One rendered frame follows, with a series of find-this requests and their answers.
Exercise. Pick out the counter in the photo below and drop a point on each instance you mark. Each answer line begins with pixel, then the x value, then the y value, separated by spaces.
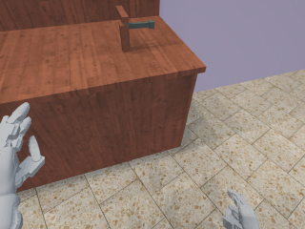
pixel 100 94

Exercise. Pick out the left robot forearm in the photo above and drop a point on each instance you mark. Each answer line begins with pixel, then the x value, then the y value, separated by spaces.
pixel 10 216

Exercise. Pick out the robot right hand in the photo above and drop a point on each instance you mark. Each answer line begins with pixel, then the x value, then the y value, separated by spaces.
pixel 242 218

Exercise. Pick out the robot left hand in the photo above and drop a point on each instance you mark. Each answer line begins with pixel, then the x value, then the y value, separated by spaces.
pixel 12 130

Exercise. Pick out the tap lever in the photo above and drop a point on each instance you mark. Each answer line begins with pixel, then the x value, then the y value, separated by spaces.
pixel 141 25

